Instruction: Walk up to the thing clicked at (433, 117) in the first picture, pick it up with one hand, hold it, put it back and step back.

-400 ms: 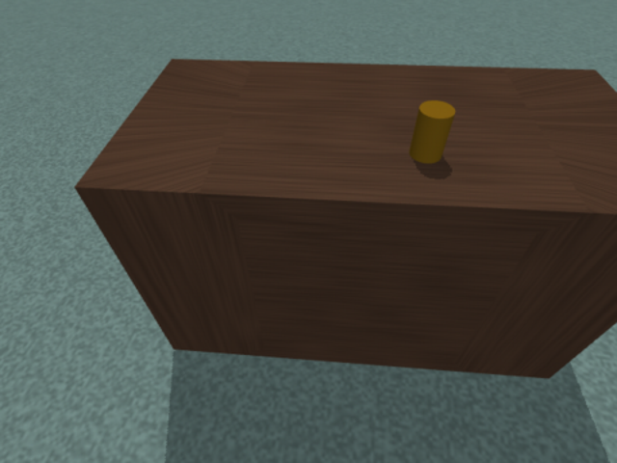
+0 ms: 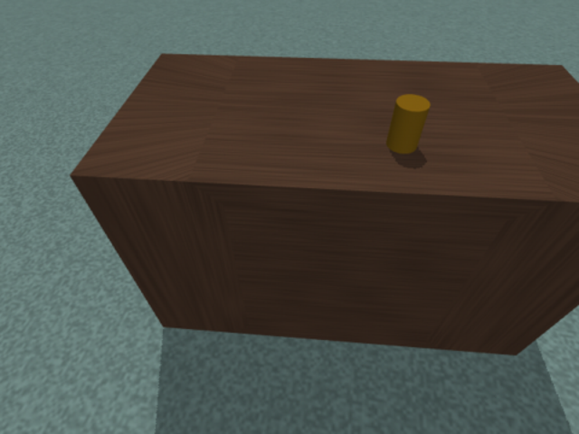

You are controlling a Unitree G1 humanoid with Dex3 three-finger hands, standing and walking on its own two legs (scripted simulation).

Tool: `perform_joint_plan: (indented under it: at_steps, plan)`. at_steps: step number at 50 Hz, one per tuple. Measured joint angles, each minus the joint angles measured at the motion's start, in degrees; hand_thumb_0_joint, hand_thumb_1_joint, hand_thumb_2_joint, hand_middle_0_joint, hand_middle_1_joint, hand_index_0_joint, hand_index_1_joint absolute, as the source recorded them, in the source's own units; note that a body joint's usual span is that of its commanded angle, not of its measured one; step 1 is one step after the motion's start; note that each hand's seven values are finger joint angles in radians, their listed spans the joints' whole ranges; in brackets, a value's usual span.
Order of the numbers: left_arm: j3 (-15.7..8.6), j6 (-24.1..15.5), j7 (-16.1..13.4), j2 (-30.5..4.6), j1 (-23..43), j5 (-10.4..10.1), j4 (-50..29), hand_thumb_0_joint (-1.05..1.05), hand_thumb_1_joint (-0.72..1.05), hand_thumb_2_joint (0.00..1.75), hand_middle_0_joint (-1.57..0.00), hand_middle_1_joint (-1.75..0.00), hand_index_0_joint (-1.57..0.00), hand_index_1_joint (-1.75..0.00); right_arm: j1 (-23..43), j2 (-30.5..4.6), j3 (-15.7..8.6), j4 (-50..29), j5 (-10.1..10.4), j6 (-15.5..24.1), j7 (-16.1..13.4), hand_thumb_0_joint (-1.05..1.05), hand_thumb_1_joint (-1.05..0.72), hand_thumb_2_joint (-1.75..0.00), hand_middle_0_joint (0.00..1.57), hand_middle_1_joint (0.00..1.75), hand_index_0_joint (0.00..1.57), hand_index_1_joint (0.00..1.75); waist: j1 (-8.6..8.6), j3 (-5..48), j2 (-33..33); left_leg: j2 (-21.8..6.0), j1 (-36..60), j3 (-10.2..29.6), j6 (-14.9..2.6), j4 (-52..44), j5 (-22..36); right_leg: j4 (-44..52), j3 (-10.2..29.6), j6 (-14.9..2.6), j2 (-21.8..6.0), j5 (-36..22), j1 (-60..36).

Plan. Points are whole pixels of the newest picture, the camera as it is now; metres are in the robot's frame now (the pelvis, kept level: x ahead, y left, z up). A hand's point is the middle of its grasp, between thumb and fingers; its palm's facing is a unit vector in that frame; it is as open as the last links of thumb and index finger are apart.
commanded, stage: stand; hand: right
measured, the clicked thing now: (406, 124) +0.75 -0.22 +0.02
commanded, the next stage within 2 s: walk up in 0.72 s
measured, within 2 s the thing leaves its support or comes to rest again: neither
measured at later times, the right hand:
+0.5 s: hand out of the picture +0.08 -0.25 -0.16, palm faces -0.03 +0.94 -0.34, open 7.4 cm
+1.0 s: hand out of the picture +0.08 -0.31 -0.18, palm faces +0.02 +0.94 -0.34, open 7.4 cm
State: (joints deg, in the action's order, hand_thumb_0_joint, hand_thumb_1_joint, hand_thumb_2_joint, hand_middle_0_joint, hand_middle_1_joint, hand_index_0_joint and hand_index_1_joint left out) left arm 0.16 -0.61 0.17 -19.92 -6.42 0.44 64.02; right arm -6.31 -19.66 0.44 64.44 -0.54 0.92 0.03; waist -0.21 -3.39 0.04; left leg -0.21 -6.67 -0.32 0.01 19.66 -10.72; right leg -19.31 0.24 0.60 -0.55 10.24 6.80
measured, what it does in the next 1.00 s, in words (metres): lifts its right foot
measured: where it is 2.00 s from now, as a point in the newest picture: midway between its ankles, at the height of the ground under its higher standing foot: outside the picture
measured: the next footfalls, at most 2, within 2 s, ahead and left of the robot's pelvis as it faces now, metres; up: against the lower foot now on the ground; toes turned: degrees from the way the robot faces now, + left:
left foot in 1.36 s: +0.28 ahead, +0.15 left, +0.00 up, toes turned -4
right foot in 1.74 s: +0.33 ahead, -0.13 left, +0.00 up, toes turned -5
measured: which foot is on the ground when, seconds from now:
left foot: down 0.00-0.96, up 0.98-1.00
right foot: down 0.00-1.00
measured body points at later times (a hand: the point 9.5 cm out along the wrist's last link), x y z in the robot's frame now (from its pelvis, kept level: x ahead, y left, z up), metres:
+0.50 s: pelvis +0.00 +0.00 +0.00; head +0.01 +0.00 +0.45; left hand +0.08 +0.30 -0.13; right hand +0.08 -0.30 -0.13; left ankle +0.00 +0.12 -0.75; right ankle +0.00 -0.13 -0.75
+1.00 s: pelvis +0.05 -0.03 -0.02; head +0.06 -0.05 +0.43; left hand +0.11 +0.30 -0.12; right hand +0.07 -0.36 -0.15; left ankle +0.00 +0.11 -0.74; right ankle +0.06 -0.14 -0.75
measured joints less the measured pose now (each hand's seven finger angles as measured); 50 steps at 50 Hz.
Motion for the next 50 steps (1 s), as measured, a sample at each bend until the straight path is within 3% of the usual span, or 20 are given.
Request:
perform_joint_plan:
  at_steps: [36,40,42,45,47,48,49,50]
  plan:
    - [0.07,0.01,0.00,-0.12,-0.35,0.00,0.07,0.01,0.90,0.90,-0.21,-0.30,-0.20,-0.30,-0.31,-0.07,-0.05,0.17,-0.03,-0.03,0.02,0.00,-0.91,-0.90,0.21,0.30,0.20,0.30,0.04,0.07,0.06,0.27,0.57,0.22,-0.07,-0.87,0.15,0.63,-0.23,0.13,-0.28,0.09,-0.57]
    - [-1.75,-0.25,1.60,-0.72,-3.08,1.00,-2.16,0.01,0.90,0.90,-0.21,-0.30,-0.20,-0.30,-2.90,-0.37,-2.01,-2.54,-1.26,0.44,1.43,0.00,-0.91,-0.90,0.21,0.30,0.20,0.30,0.32,1.28,0.28,0.54,-0.61,-0.32,-2.06,3.87,-7.01,-7.36,0.64,-1.83,-0.15,10.89,2.22]
    - [-2.57,-0.24,1.91,-1.46,-4.47,1.26,-3.08,0.01,0.90,0.90,-0.21,-0.30,-0.20,-0.30,-4.24,-0.75,-2.95,-4.15,-1.61,0.92,1.85,0.00,-0.91,-0.90,0.21,0.30,0.20,0.30,0.26,1.39,0.24,0.23,-0.49,-0.91,-2.53,4.26,-4.62,-13.57,0.27,-2.20,0.00,13.41,4.84]
    - [-3.45,-0.21,2.36,-3.01,-5.75,1.26,-4.15,0.01,0.90,0.90,-0.21,-0.30,-0.20,-0.30,-5.93,-1.04,-3.91,-5.99,-1.94,1.37,2.05,0.00,-0.91,-0.90,0.21,0.30,0.20,0.30,-0.20,0.32,1.11,0.24,0.61,-1.85,-1.73,4.61,-5.41,-19.38,0.35,-2.41,-0.91,15.99,8.50]
    - [-3.81,-0.86,2.72,-3.41,-6.53,1.23,-5.00,0.01,0.90,0.90,-0.21,-0.30,-0.20,-0.30,-7.06,-1.91,-4.41,-6.89,-2.11,0.85,2.35,0.00,-0.91,-0.90,0.21,0.30,0.20,0.30,-0.38,-0.51,0.57,-0.38,1.34,-2.05,-0.88,5.76,-6.99,-15.52,-0.10,-2.52,-1.53,13.43,8.32]
    - [-4.06,-1.48,2.71,-3.39,-6.91,1.27,-5.46,0.01,0.90,0.90,-0.21,-0.30,-0.20,-0.30,-7.56,-2.54,-4.63,-7.24,-2.08,0.37,2.45,0.00,-0.91,-0.90,0.21,0.30,0.20,0.30,-0.48,-1.03,-0.35,-1.23,1.09,-1.71,-0.59,8.08,-8.61,-13.55,-0.83,-1.99,-1.13,8.26,7.30]
    - [-4.37,-2.20,2.52,-3.23,-7.33,1.45,-6.04,0.01,0.90,0.90,-0.21,-0.30,-0.20,-0.30,-8.09,-3.18,-4.75,-7.47,-1.92,-0.18,2.43,0.00,-0.91,-0.90,0.21,0.30,0.20,0.30,-0.63,-1.43,-1.68,-2.37,-0.27,-0.92,-1.43,12.73,-10.63,-12.76,-1.88,-1.71,-0.20,4.70,6.32]
    - [-4.61,-2.85,2.24,-3.05,-7.94,1.65,-6.70,0.01,0.90,0.90,-0.21,-0.30,-0.20,-0.30,-8.50,-3.55,-4.76,-7.48,-1.72,-0.83,2.30,0.00,-0.91,-0.90,0.21,0.30,0.20,0.30,-0.46,-1.46,-2.53,-2.30,-2.57,0.68,-1.83,19.08,-13.29,-12.99,-2.52,-1.72,0.51,5.08,5.75]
